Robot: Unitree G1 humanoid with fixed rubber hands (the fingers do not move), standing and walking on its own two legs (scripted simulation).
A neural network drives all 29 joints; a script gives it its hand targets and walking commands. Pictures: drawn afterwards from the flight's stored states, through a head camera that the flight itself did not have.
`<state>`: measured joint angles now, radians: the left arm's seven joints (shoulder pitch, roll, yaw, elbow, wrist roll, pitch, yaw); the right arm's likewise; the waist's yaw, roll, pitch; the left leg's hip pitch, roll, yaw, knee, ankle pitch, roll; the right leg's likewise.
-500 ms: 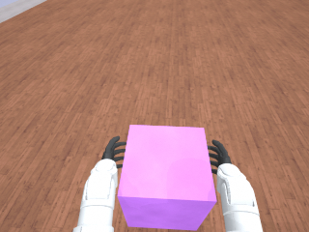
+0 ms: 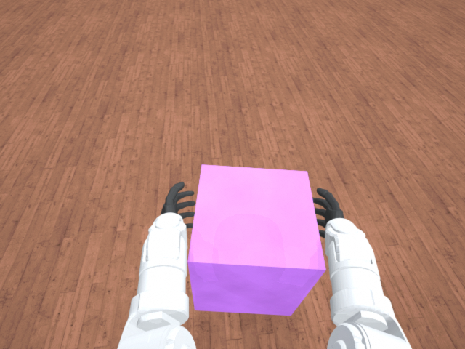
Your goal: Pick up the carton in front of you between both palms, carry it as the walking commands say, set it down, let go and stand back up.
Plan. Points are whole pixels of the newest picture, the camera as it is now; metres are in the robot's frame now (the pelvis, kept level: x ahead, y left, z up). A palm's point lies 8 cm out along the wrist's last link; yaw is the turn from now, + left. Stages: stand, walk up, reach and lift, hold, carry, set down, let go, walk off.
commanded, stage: set down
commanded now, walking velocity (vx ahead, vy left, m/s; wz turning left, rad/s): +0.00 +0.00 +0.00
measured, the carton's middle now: (248, 243) +0.34 +0.00 -0.06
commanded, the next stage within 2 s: none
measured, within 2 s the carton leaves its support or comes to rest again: neither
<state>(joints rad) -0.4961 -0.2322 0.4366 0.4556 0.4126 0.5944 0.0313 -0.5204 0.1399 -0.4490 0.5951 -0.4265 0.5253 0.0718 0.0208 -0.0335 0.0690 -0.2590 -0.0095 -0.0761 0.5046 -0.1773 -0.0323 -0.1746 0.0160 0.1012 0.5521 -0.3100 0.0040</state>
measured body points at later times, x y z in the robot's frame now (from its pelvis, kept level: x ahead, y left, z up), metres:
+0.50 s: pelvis -0.04 +0.00 -0.11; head +0.19 +0.01 +0.28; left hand +0.37 +0.16 -0.18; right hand +0.41 -0.14 -0.19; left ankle +0.06 +0.14 -0.73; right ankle +0.00 -0.14 -0.73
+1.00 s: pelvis -0.05 -0.01 -0.23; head +0.22 -0.01 +0.13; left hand +0.40 +0.18 -0.32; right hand +0.45 -0.11 -0.34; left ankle +0.06 +0.14 -0.73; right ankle +0.00 -0.14 -0.73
